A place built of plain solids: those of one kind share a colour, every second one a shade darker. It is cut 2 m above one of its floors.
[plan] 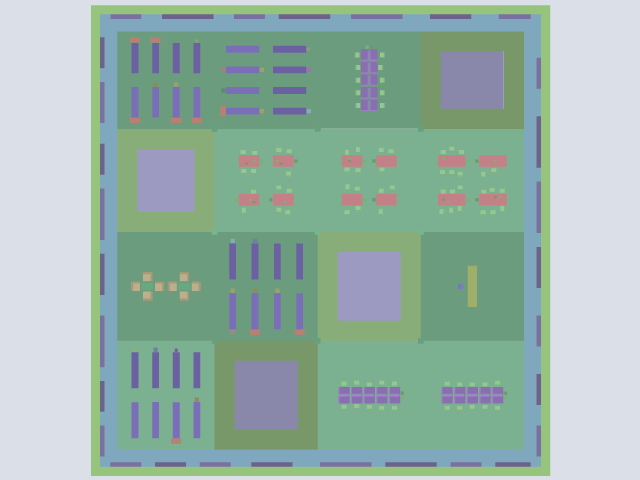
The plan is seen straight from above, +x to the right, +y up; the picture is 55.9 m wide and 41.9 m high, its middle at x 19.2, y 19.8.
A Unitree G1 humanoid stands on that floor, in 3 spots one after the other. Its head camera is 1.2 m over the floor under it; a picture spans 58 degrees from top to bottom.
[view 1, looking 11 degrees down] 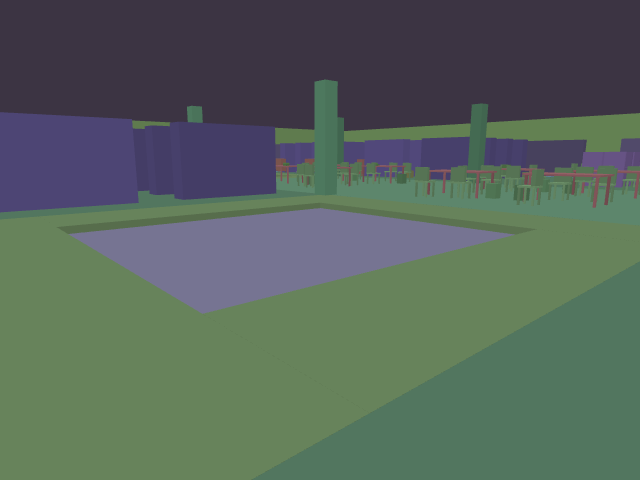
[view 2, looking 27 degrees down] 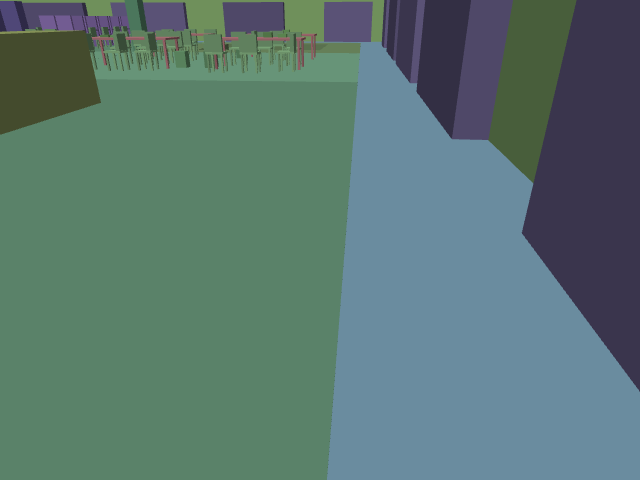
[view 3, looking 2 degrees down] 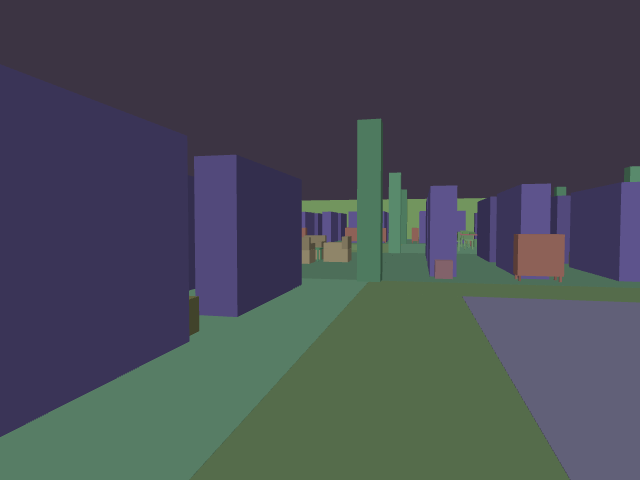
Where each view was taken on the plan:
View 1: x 29.25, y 11.35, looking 139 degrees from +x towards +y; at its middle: floor_well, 7.02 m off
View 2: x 37.05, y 10.65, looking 95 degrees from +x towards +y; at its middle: floor_bay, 2.65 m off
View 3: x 11.05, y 1.65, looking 103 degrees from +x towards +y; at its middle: chair_arm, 15.56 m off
